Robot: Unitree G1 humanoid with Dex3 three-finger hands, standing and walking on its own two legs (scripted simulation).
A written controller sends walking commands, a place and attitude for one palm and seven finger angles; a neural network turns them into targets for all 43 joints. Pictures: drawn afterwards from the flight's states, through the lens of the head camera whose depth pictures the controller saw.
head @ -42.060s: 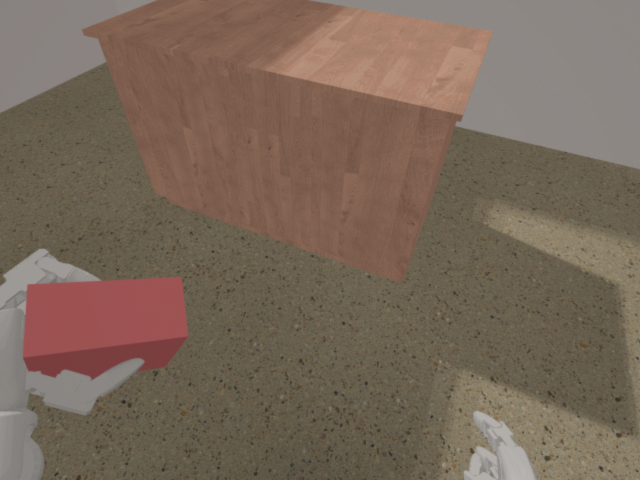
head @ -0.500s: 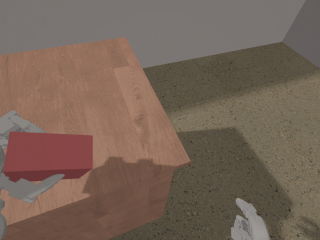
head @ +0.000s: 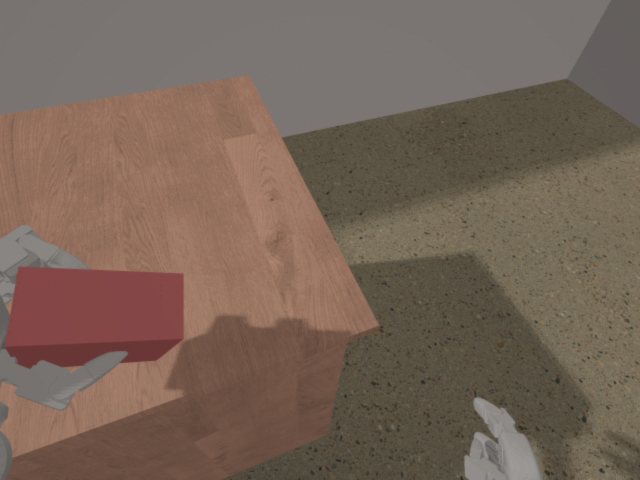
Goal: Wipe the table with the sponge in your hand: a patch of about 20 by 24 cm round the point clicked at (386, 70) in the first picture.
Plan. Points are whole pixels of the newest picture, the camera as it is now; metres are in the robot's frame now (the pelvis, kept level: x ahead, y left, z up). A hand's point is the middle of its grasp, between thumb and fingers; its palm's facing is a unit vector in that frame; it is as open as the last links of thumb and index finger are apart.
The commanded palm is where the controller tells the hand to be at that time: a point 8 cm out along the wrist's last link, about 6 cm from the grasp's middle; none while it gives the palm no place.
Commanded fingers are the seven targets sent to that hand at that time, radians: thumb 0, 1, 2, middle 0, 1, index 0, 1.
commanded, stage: shuffle to correct the standing spot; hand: left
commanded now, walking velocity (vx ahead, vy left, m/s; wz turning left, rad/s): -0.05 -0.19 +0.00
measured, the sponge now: (124, 321) +0.23 +0.20 +0.14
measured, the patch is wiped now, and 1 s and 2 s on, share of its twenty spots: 0.00 0.00 0.00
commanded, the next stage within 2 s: none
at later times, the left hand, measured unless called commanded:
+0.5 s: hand (62, 328) +0.21 +0.24 +0.17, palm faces +0.33 -0.85 -0.41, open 9.9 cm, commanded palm +0.16 +0.28 +0.18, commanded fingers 0.00 0.10 1.30 -1.20 -1.60 -1.20 -1.60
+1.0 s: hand (66, 326) +0.22 +0.24 +0.16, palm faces +0.33 -0.85 -0.41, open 9.9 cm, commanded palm +0.16 +0.28 +0.18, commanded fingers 0.00 0.10 1.30 -1.20 -1.60 -1.20 -1.60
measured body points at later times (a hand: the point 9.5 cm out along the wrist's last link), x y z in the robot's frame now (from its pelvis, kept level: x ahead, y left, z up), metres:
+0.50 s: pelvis -0.01 +0.00 +0.00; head +0.02 +0.00 +0.45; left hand +0.19 +0.28 +0.19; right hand +0.16 -0.24 -0.08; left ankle +0.03 +0.13 -0.74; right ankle -0.02 -0.07 -0.74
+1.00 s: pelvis +0.00 +0.00 +0.00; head +0.03 +0.00 +0.45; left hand +0.19 +0.28 +0.19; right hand +0.17 -0.24 -0.09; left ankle +0.03 +0.13 -0.74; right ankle -0.02 -0.07 -0.74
